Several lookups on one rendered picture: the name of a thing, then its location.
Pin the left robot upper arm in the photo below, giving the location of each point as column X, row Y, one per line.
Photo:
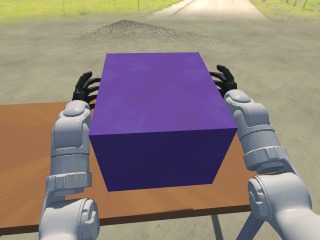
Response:
column 73, row 219

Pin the right robot forearm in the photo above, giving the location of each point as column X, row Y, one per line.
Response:
column 262, row 150

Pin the table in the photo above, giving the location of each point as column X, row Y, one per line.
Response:
column 25, row 163

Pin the left robot forearm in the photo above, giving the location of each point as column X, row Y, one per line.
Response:
column 70, row 150

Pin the robot left hand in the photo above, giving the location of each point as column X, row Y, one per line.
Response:
column 82, row 91

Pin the robot right hand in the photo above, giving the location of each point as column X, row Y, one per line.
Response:
column 227, row 82

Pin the right robot upper arm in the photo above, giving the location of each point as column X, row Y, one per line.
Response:
column 282, row 200

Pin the carton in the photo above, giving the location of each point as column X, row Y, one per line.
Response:
column 159, row 121

